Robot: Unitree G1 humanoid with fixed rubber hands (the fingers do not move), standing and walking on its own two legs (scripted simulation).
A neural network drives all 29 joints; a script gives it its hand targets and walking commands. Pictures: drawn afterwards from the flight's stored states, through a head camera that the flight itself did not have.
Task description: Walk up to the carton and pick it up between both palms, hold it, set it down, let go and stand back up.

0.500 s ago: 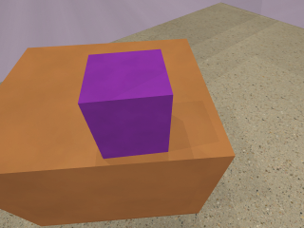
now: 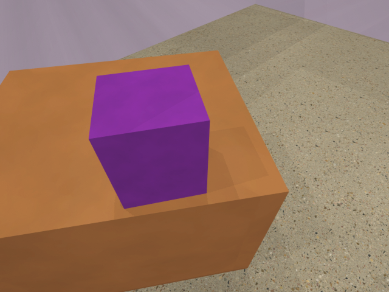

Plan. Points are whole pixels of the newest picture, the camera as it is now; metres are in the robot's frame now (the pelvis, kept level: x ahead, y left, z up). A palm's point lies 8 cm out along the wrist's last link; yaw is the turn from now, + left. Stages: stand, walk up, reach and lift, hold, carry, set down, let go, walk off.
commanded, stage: walk up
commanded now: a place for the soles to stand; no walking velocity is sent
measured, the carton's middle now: (155, 138) +0.46 +0.10 +0.06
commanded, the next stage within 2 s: reach and lift in 0.32 s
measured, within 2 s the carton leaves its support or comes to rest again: neither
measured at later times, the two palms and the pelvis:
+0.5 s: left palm out of the picture +0.13 +0.27 -0.13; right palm out of the picture +0.11 -0.25 -0.15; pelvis -0.03 +0.01 -0.03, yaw +6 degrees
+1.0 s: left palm out of the picture +0.12 +0.25 -0.07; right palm out of the picture +0.14 -0.21 -0.10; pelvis +0.00 -0.02 +0.00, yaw +9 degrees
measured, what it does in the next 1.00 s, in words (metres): stands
